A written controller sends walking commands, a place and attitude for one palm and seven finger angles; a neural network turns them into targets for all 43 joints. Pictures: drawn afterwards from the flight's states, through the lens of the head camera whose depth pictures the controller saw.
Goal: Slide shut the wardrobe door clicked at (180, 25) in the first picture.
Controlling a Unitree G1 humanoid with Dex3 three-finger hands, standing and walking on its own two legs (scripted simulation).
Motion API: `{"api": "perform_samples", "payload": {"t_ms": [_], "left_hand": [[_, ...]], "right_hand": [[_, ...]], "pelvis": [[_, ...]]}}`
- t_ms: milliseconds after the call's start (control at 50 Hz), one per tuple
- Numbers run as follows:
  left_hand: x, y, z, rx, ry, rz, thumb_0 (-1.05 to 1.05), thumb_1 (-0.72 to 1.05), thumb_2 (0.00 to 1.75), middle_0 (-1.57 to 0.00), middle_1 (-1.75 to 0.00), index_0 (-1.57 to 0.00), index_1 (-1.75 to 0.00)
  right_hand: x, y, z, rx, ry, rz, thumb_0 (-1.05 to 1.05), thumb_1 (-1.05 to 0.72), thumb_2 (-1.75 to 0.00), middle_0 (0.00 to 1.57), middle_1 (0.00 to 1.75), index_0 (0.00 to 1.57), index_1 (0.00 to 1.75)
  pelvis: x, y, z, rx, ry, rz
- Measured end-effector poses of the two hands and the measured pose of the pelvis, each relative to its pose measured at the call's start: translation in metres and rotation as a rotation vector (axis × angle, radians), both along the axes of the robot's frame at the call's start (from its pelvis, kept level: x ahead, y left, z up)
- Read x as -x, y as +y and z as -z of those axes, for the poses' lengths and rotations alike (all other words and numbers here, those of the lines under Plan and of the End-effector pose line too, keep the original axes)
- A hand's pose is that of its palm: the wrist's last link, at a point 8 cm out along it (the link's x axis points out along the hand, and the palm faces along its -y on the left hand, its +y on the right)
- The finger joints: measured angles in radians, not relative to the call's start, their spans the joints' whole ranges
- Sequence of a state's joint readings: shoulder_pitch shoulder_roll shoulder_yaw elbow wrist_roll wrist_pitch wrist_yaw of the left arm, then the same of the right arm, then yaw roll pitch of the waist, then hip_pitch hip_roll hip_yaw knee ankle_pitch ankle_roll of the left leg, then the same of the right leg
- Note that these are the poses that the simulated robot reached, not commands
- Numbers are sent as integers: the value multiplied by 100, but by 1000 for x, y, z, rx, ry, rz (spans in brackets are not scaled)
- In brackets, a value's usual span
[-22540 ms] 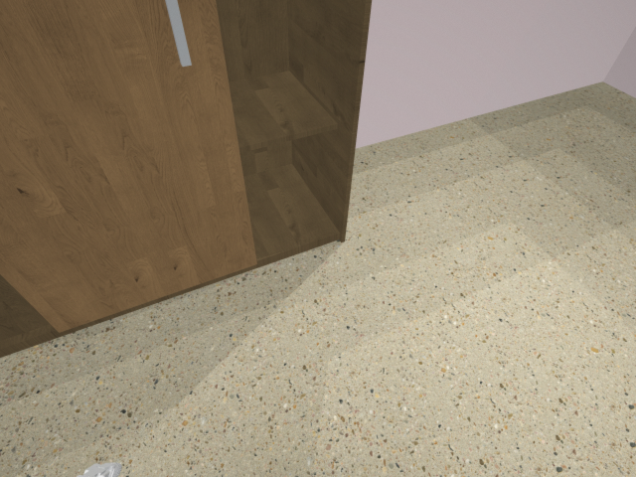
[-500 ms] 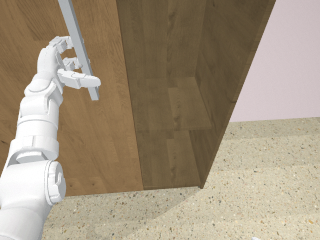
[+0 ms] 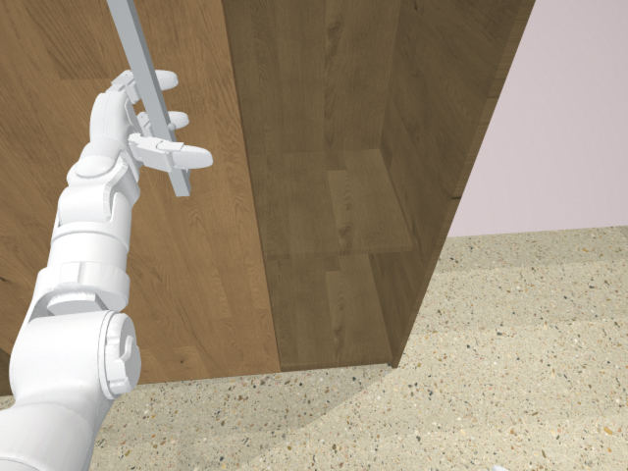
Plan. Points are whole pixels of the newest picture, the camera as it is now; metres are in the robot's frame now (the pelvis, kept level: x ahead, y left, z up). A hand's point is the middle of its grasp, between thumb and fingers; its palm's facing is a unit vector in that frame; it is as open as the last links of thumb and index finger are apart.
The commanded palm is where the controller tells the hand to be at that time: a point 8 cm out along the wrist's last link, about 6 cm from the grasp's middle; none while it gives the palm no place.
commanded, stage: slide the fingers in behind the handle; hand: left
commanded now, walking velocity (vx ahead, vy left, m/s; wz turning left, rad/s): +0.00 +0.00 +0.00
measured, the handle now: (157, 95) +0.52 +0.21 +0.24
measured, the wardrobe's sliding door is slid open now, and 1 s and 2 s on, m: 0.37 0.37 0.37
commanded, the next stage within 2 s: grip the handle and tug to test in 0.34 s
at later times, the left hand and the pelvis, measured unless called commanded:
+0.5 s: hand (164, 128) +0.47 +0.19 +0.22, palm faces +0.12 -0.99 +0.01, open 13.9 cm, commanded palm +0.44 +0.24 +0.22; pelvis +0.00 +0.00 +0.00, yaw +0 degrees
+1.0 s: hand (173, 126) +0.47 +0.18 +0.22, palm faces +0.11 -0.99 +0.01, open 7.4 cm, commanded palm +0.44 +0.23 +0.22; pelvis +0.00 +0.00 +0.00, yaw +0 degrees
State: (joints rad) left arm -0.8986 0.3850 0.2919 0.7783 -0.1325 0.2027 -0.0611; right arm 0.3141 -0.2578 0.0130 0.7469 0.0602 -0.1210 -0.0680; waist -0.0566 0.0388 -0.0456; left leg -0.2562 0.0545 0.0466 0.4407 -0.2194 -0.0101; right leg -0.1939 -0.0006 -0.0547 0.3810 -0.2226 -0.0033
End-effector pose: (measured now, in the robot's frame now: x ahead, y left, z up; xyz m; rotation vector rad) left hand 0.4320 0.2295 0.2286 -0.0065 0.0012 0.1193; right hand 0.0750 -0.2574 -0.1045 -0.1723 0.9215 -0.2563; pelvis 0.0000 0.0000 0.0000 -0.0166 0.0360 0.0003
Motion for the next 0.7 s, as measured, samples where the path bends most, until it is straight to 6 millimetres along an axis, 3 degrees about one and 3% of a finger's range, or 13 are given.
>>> {"api": "perform_samples", "payload": {"t_ms": [280,500,700], "left_hand": [[-1,4,3,14,20,2,-1,-50,30,-29,-120,-30,-120],[-6,11,5,9,18,2,-1,-49,30,-30,-120,-30,-120],[-7,6,4,8,6,20,-1,-25,40,-33,-123,-33,-124]], "right_hand": [[-6,0,-2,9,-5,-4,1,-90,-90,21,30,20,30],[2,-2,-3,20,13,8,1,-90,-90,21,30,20,30],[8,2,0,14,33,14,1,-90,-90,21,30,20,30]], "pelvis": [[-1,0,0,1,0,-3],[-2,2,0,3,10,-1],[-3,6,0,3,10,-1]]}}
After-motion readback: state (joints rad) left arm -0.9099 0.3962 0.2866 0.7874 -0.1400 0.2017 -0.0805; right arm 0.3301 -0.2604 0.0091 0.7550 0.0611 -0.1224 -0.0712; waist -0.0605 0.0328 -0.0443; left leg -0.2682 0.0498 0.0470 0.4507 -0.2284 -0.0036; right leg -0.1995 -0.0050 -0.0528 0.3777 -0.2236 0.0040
